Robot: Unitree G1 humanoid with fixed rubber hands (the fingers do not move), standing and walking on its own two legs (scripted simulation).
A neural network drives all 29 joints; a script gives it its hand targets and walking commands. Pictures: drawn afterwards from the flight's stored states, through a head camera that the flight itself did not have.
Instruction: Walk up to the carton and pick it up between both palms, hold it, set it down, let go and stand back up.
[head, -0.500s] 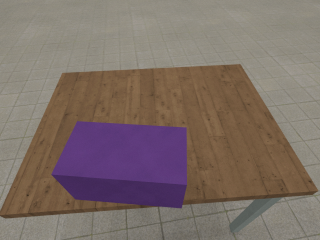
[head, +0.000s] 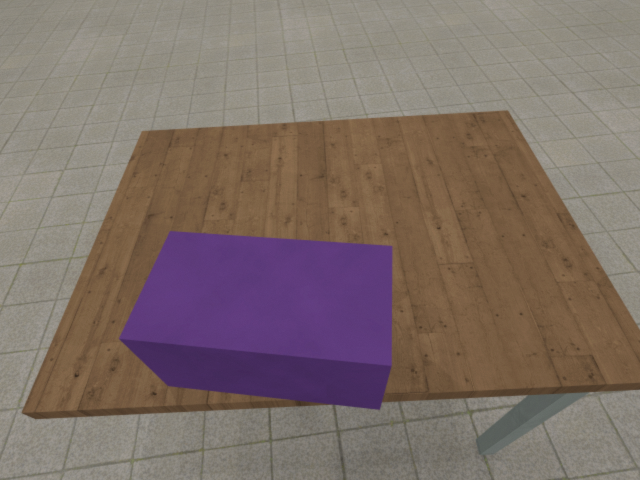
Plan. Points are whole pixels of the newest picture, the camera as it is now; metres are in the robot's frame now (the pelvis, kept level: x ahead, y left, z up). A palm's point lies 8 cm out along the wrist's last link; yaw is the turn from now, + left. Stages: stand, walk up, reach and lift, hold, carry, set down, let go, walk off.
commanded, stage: walk up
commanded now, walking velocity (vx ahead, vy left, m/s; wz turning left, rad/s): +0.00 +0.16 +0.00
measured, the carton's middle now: (274, 319) +0.32 +0.10 -0.01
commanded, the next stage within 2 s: none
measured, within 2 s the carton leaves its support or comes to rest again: neither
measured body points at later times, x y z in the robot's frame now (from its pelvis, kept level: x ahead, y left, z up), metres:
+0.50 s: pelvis +0.02 +0.05 +0.01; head +0.04 +0.05 +0.46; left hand -0.01 +0.25 -0.16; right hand +0.01 -0.16 -0.15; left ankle -0.01 +0.16 -0.74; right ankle -0.01 -0.05 -0.74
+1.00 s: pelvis +0.07 +0.05 +0.00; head +0.08 +0.05 +0.45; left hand +0.04 +0.25 -0.16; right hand +0.04 -0.16 -0.16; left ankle -0.01 +0.16 -0.74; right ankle -0.01 -0.05 -0.74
